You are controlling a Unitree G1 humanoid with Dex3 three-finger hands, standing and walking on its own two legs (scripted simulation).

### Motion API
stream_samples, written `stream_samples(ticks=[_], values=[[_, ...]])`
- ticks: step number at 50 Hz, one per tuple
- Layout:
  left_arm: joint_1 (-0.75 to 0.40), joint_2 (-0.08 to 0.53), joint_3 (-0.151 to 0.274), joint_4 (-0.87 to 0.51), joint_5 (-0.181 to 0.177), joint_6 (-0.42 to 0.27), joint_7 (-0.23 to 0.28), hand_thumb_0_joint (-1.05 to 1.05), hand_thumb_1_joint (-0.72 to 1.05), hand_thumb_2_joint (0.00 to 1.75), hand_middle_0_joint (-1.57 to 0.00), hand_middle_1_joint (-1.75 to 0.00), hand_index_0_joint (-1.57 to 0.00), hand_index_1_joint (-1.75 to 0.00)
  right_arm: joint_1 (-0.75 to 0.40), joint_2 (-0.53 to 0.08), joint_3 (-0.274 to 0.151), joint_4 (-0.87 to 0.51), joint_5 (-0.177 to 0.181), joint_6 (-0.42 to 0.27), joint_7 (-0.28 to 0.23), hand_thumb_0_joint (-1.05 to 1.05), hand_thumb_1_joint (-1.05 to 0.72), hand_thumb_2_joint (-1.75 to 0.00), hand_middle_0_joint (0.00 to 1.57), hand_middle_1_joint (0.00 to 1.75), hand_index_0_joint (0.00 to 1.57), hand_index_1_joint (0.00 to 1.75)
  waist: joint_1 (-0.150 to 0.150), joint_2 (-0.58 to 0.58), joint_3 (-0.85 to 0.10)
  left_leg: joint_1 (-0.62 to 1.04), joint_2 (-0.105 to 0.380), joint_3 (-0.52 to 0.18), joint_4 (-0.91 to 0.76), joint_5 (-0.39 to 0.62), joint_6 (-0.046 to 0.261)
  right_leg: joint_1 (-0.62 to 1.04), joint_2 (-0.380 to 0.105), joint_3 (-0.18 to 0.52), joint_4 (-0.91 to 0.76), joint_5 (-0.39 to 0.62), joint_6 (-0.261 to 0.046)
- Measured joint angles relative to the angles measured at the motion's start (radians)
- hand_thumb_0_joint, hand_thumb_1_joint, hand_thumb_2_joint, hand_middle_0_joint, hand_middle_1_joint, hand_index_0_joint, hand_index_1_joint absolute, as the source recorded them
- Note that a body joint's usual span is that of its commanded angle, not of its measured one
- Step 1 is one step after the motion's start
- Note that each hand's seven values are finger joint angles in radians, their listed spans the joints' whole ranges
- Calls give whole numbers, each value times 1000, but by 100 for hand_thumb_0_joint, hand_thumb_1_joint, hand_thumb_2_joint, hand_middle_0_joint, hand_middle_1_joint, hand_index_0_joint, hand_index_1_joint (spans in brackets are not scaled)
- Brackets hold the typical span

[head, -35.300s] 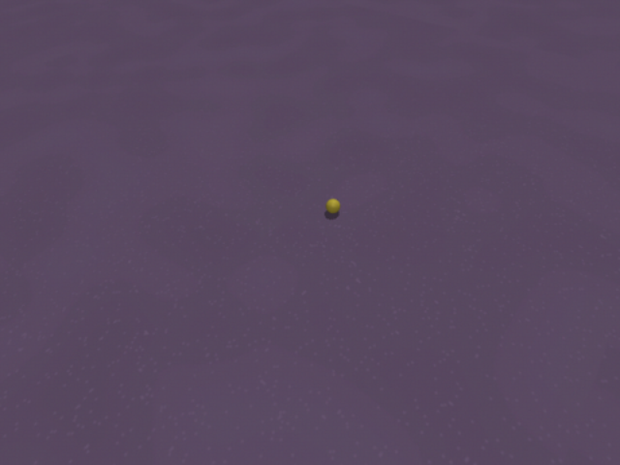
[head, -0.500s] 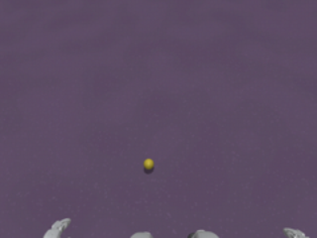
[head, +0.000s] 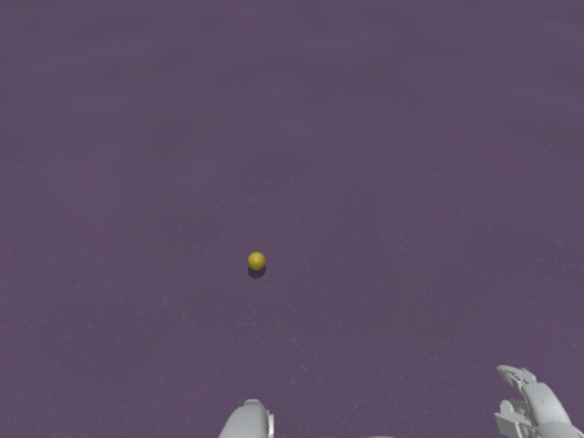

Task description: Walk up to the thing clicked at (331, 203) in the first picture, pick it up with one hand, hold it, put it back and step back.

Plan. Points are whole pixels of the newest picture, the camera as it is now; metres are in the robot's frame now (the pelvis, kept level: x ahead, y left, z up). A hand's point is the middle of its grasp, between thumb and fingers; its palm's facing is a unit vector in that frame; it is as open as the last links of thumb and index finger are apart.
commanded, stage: step back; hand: left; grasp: from above
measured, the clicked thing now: (256, 261) +0.75 +0.19 -0.72
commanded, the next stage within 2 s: stand in 1.88 s
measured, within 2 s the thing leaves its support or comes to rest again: neither
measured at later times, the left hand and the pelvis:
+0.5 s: hand out of the picture -0.05 +0.26 -0.13, palm faces +0.08 -0.93 -0.36, open 7.3 cm; pelvis -0.17 -0.01 +0.02, yaw +5 degrees
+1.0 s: hand out of the picture -0.28 +0.24 -0.11, palm faces +0.09 -0.88 -0.46, open 7.3 cm; pelvis -0.32 -0.05 +0.01, yaw +5 degrees
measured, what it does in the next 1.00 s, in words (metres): walks backwards: left foot, then right foot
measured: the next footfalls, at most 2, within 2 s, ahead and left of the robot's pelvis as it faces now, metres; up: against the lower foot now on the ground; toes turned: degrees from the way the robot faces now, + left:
left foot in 0.34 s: -0.10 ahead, +0.11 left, +0.00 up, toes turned +3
right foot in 0.70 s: -0.26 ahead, -0.17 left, +0.00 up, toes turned +3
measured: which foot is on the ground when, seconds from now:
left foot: down 0.00-0.00, up 0.02-0.32, down 0.34-0.74, up 0.76-1.00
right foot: down 0.00-0.36, up 0.38-0.68, down 0.70-1.00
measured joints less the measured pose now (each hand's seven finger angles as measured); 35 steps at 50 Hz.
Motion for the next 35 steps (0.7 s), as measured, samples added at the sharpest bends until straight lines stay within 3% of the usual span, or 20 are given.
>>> stream_samples(ticks=[2, 4, 6, 9, 12, 15, 17, 19, 22, 24, 27, 31, 35], values=[[19, -16, -11, -6, 11, -1, -11, 1, 91, 90, -20, -30, -21, -30, 18, -5, -11, 15, 7, 15, -10, 0, -90, -90, 21, 30, 21, 30, -6, 17, -20, -42, -55, -63, 99, -178, 7, -25, -6, -14, 18, 18, -10], [41, -19, -16, -14, 13, 1, -11, 1, 91, 90, -20, -30, -21, -30, 43, 2, -12, 38, 12, 24, -13, 0, -90, -90, 21, 30, 21, 30, 23, -19, -45, -69, -132, -78, 270, -278, 7, -51, -39, 23, 16, 43, -18], [47, -26, -16, -14, 16, 4, -6, 1, 91, 90, -20, -30, -21, -30, 73, -3, -10, 49, 18, 21, -9, 0, -90, -90, 21, 30, 21, 29, 21, -26, -64, -76, -188, -108, 401, -277, 9, -60, -60, 29, -26, 85, -15], [26, -24, -10, -31, 20, 5, 2, 1, 90, 90, -20, -30, -21, -30, 119, -10, -8, 58, 18, 10, -14, 0, -90, -90, 21, 30, 21, 29, 4, -22, -78, -46, -217, -122, 481, -273, -2, -91, -71, 10, -60, 131, -13], [-14, -13, -8, -72, 23, -4, 15, 1, 90, 90, -20, -30, -21, -30, 150, -9, -5, 73, 13, 10, -17, 0, -90, -90, 21, 30, 21, 29, -8, -19, -65, 36, -193, -96, 386, -311, -14, -127, -74, -18, -61, 162, -13], [-67, 3, -8, -112, 17, -7, 26, 1, 90, 90, -20, -30, -21, -30, 165, 4, -1, 83, 5, 6, -15, 0, -90, -90, 21, 30, 21, 29, -22, -31, -38, 134, -146, -47, 169, -320, -7, -168, -86, -55, -32, 179, -8], [-100, 17, -13, -131, 9, -3, 25, 1, 90, 90, -20, -30, -21, -30, 168, 16, -1, 88, -1, -3, -11, 0, -90, -90, 21, 30, 21, 29, -30, -51, -21, 203, -128, -18, -17, -209, 9, -204, -101, -70, 16, 177, -1], [-127, 35, -10, -126, 0, 10, 25, 1, 91, 90, -20, -30, -21, -30, 150, 49, 0, 98, -11, -4, -6, 0, -90, -90, 21, 30, 21, 29, -11, -122, 12, 217, -162, 20, -41, -163, 24, -229, -123, -21, 71, 157, -3], [-119, 20, -12, -93, -7, 31, 26, 1, 91, 90, -20, -30, -21, -30, 149, 55, 15, 87, -18, -6, 8, 0, -90, -90, 21, 30, 21, 30, -32, -101, -9, 180, -125, -1, -26, -144, 33, -275, -18, 43, 304, -84, -9], [-105, 15, -13, -77, -13, 38, 20, 1, 91, 90, -20, -30, -21, -30, 144, 56, 19, 82, -24, -7, 5, 0, -90, -90, 21, 30, 21, 30, -37, -88, -31, 163, -100, -13, -57, -107, 32, -287, 38, 78, 463, -108, -12], [-73, 17, -11, -68, -15, 32, 12, 1, 91, 90, -20, -30, -21, -30, 119, 52, 19, 66, -22, -9, 0, 0, -90, -90, 21, 30, 21, 30, -20, -88, -53, 130, -76, -1, -97, -54, 26, -257, 58, 104, 563, -89, -4], [-39, 26, -13, -49, -9, 19, 12, 1, 91, 90, -20, -30, -21, -30, 63, 36, 12, 26, -17, -11, -3, 0, -90, -90, 21, 30, 21, 30, 1, -86, -44, 71, -52, 21, -96, -6, 21, -134, 6, 77, 373, -108, 26], [-18, 27, -16, -5, -5, -4, 11, 1, 91, 90, -20, -30, -21, -30, 8, 11, 10, -1, -12, -2, 3, 0, -90, -90, 21, 30, 21, 30, 15, -66, -32, -4, -23, 41, -34, 14, -5, 8, -41, 18, 6, -37, 13]])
